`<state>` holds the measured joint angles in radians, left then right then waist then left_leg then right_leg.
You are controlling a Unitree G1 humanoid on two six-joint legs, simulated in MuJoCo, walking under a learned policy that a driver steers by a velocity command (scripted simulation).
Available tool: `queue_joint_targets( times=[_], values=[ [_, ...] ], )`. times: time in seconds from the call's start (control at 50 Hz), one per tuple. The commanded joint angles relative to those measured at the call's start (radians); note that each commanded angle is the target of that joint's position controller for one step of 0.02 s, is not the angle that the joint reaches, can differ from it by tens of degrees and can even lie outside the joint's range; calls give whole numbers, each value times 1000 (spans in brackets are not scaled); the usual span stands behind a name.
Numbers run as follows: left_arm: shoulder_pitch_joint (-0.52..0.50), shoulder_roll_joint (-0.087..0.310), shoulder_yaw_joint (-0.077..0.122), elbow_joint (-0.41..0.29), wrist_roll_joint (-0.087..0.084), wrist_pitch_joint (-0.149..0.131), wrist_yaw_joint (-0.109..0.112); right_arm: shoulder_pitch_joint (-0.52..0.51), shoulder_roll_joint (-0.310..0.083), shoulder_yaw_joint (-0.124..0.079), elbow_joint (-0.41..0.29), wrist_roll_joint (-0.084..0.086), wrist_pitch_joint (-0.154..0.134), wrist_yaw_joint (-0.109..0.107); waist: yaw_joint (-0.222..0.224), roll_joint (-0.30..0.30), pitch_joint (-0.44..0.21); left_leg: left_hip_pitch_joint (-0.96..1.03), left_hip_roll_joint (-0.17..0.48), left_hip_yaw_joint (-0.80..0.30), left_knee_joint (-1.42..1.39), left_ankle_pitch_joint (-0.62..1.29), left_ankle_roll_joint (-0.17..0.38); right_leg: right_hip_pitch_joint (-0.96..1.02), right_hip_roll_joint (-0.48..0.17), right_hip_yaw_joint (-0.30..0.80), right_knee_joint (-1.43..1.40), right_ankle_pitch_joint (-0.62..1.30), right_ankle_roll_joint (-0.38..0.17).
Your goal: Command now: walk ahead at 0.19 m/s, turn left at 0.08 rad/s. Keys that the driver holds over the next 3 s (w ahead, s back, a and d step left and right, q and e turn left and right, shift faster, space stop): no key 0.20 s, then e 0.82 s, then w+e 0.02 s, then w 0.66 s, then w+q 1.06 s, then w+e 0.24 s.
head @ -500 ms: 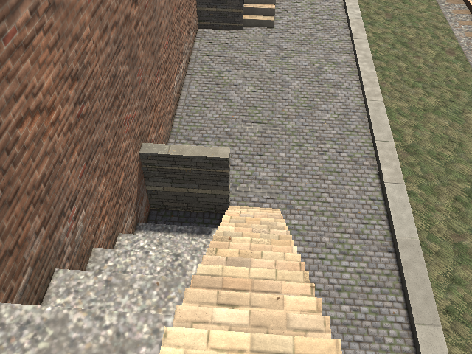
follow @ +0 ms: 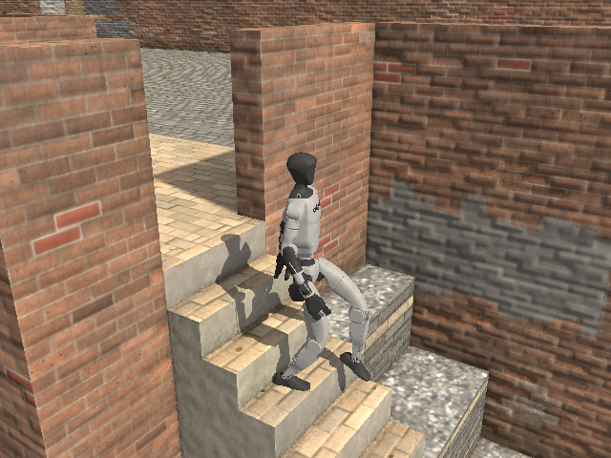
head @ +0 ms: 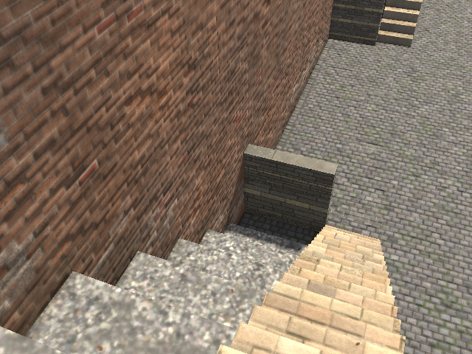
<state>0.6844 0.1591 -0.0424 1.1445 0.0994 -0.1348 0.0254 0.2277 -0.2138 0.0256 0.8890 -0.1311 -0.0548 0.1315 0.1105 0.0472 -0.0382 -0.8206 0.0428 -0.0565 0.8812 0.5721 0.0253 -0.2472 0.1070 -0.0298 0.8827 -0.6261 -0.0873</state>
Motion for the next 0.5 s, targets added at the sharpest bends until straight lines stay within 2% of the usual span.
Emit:
queue_joint_targets(
  times=[0.02,0.04,0.06,0.08,0.1,0.12,0.14,0.16,0.18,0.2,0.22,0.24,0.26,0.28,0.3,0.32,0.34,0.36,0.38,0.4,0.42,0.44,0.46,0.48,0.5],
  values=[
    [117,81,-4,-30,-33,-4,34,-97,-67,-3,-22,-21,-25,12,25,-150,149,86,-4,50,-265,25,-6,-123,-173,269,-85,407,-58],
    [130,81,-5,-29,-49,5,25,-120,-63,3,-16,-18,-12,15,41,-149,178,77,14,26,-340,-23,-19,-91,-188,340,-62,421,-85],
    [111,73,-7,-35,-58,16,22,-167,-63,6,-28,-23,-3,16,57,-116,200,40,30,12,-456,-80,-25,-22,-192,380,-30,434,-96],
    [-60,34,5,-66,-249,81,16,-200,-39,-52,-76,342,20,-40,36,-52,223,162,13,-102,-742,-233,-16,42,-134,384,-84,640,-167],
    [53,121,-4,-50,-9,64,-12,-234,-29,43,-64,-32,29,-9,65,-194,225,172,61,24,-637,-106,-12,-32,-211,443,-43,517,-139],
    [99,79,3,-35,-39,51,-21,-191,-31,16,-24,-53,29,-5,83,-60,215,198,95,-60,-762,-99,7,53,-181,476,43,557,-114],
    [-4,68,19,-29,-70,117,5,-68,-70,-36,21,186,22,-81,94,-63,180,411,52,28,-668,-47,-13,-50,-200,351,164,805,-113],
    [-44,104,32,-51,-68,129,15,130,-79,-36,88,216,5,-107,9,-111,141,622,92,9,-689,-49,5,-159,-188,346,282,758,-116],
    [6,66,24,-44,-78,130,17,195,-71,-37,116,202,-14,-133,-12,38,180,684,68,141,-920,75,-37,-142,-114,215,408,651,-80],
    [47,93,34,-37,-92,137,20,259,-123,-55,149,161,-13,-141,1,104,131,940,116,146,-846,320,-35,-295,-51,168,620,408,-57],
    [56,107,54,-68,-114,144,29,433,-218,-85,192,157,10,-136,-40,219,-64,1453,328,16,-435,919,65,-683,32,67,984,-307,29],
    [104,59,4,-95,-46,105,-100,574,-185,-68,185,-34,16,-24,-196,227,-524,1899,424,-29,-254,739,299,-799,27,166,1259,-428,119],
    [-43,138,44,-149,-79,85,-139,468,-210,-93,148,-65,22,-10,-233,33,-375,1694,421,-5,-260,642,282,-889,2,152,1212,-388,133],
    [-103,134,51,-167,-115,82,-150,300,-201,-69,109,-40,30,-17,-169,-54,-246,1399,398,24,-289,498,205,-820,-40,176,1026,-278,137],
    [-134,-4,41,-134,-262,175,-67,274,-64,-61,190,320,20,-72,-17,-39,-86,1101,505,-152,-394,83,305,-814,-142,91,881,-168,101],
    [-139,14,30,-123,-239,224,-24,253,-83,-52,172,316,14,-91,-29,-120,15,786,481,-122,-548,-31,289,-658,-94,74,912,-101,96],
    [-180,48,50,-80,-252,248,5,257,-76,-50,189,272,16,-88,-63,-57,133,516,326,36,-570,-196,228,-597,-86,47,856,129,93],
    [-4,19,15,-121,-4,175,-56,270,-112,-28,154,-51,-32,-75,-10,180,132,489,201,126,-556,-423,183,-542,-124,114,881,296,152],
    [31,11,27,-49,13,137,-110,185,9,-7,131,-33,-48,-97,-36,4,205,258,183,167,-550,-722,169,-470,-143,130,608,621,137],
    [-7,-7,24,-62,-1,116,-149,110,31,23,105,-11,-46,-116,-27,24,202,76,159,211,-544,-836,124,-296,-145,54,592,758,124],
    [-31,0,33,-82,-26,103,-167,73,31,34,111,17,-44,-121,-9,38,213,-3,168,183,-554,-935,87,-238,-165,35,506,788,129],
    [-55,30,46,-108,-33,91,-174,61,-15,29,115,20,-52,-120,-7,55,189,-45,183,157,-526,-932,83,-169,-167,22,527,837,129],
    [-97,55,50,-146,-34,85,-163,65,-41,28,124,-4,-52,-113,-4,102,154,-11,262,68,-508,-815,130,-164,-162,71,661,812,120],
    [-108,97,68,-170,-36,80,-143,91,-60,23,133,-3,-60,-109,-18,83,119,124,317,38,-463,-695,181,-243,-169,104,640,708,113],
    [-189,107,72,-234,-21,77,-115,162,-100,-1,144,-9,-66,-119,-72,52,109,326,382,0,-417,-622,230,-403,-188,125,542,603,106]
  ],
)
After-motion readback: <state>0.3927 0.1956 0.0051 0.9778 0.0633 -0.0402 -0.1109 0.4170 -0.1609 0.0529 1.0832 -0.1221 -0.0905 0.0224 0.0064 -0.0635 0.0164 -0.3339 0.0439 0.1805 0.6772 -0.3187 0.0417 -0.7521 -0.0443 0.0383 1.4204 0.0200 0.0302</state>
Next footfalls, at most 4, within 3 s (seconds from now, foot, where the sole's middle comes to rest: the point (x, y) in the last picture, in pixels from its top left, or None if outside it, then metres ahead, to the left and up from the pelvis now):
0.20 left None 0.24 0.12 -0.94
0.70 right None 0.19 -0.18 -0.94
1.32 left None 0.43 -0.02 -1.15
1.86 right None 0.55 -0.43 -1.37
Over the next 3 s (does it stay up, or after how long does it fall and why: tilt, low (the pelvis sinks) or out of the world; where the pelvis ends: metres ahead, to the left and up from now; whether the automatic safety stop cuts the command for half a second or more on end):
stays up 1.09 -0.25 -1.09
